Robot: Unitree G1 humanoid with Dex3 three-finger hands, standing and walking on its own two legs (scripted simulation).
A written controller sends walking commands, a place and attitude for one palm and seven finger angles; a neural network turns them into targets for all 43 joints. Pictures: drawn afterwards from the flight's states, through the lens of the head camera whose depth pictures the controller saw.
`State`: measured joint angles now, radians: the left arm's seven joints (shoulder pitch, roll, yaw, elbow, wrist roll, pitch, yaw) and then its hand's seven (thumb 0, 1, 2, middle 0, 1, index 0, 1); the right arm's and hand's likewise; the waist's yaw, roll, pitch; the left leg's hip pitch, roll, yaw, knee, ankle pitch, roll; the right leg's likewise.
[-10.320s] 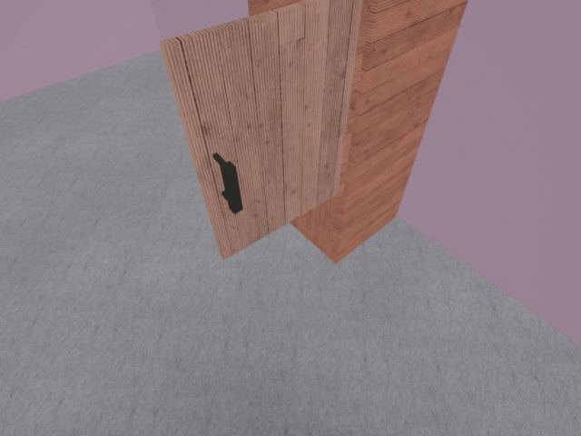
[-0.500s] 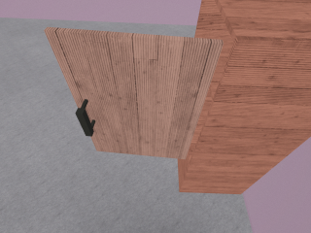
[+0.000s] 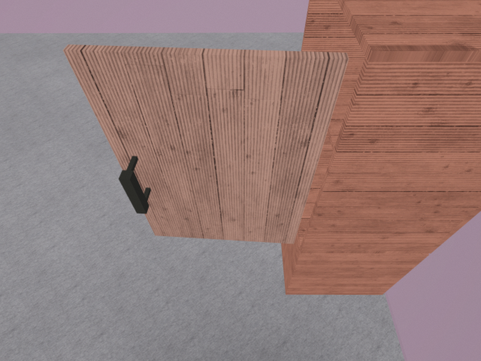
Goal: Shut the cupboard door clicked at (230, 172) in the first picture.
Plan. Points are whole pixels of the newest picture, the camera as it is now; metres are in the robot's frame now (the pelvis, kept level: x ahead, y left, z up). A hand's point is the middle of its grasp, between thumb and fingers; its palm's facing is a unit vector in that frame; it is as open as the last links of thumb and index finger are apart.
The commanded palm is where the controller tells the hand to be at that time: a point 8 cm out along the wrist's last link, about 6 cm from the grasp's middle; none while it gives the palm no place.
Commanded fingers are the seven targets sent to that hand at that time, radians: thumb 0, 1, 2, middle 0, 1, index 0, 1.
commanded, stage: look again from close up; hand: left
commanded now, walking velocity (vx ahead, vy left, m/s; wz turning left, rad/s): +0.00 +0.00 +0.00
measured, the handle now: (138, 185) +0.47 +0.26 -0.04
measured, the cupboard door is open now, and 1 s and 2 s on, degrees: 86 86 86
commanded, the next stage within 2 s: shuffle to correct the standing spot in 0.42 s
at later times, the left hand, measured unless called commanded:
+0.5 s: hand out of the picture -0.03 +0.24 -0.17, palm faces -0.03 -0.97 -0.23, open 7.4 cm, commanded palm none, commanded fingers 0.00 0.90 0.90 -0.20 -0.30 -0.20 -0.30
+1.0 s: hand out of the picture -0.04 +0.24 -0.16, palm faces -0.03 -0.98 -0.21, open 7.4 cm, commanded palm none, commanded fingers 0.00 0.90 0.90 -0.20 -0.30 -0.20 -0.30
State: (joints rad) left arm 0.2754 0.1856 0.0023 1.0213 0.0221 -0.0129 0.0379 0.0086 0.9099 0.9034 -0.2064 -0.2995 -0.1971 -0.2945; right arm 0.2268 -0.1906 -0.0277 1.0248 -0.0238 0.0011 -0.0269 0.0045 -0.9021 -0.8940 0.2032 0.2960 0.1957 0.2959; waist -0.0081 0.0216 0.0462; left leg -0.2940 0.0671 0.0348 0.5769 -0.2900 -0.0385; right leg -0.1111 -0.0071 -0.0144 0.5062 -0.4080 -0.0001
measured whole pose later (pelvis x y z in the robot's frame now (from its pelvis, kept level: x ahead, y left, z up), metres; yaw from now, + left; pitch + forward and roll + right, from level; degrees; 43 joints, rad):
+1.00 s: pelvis -0.03 +0.06 +0.00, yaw -3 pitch +0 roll +0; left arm 0.35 0.17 0.01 1.05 0.02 0.00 0.01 0.01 0.91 0.90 -0.20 -0.30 -0.19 -0.29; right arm 0.33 -0.18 -0.01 1.08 -0.02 0.00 -0.01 0.00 -0.90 -0.89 0.20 0.30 0.20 0.30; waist 0.00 0.01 0.04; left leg -0.27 -0.01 0.11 0.50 -0.23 0.06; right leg -0.26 -0.04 -0.10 0.64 -0.43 -0.03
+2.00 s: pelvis -0.01 +0.08 +0.00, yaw -1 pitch +0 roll -1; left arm 0.32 0.19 -0.02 0.95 0.02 0.01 0.03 0.01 0.92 0.90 -0.21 -0.30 -0.20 -0.29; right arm 0.29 -0.17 0.01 0.97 -0.02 0.02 0.00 0.01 -0.91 -0.89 0.20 0.30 0.20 0.30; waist -0.01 -0.02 0.00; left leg -0.31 0.00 0.08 0.52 -0.21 0.06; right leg -0.22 -0.01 -0.06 0.49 -0.27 -0.01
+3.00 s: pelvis +0.00 +0.09 -0.06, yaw +1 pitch +8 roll +1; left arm 0.36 0.17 0.12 0.18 -0.24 -0.53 -0.22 0.01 0.91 0.90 -0.30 -0.40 -0.29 -0.40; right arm 0.24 -0.25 -0.03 0.65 0.01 -0.28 0.04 0.01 -0.90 -0.89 0.21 0.30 0.20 0.30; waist -0.05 -0.03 -0.14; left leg -0.70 -0.07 0.08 0.98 -0.43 0.04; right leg -0.73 0.00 -0.04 1.01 -0.41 -0.05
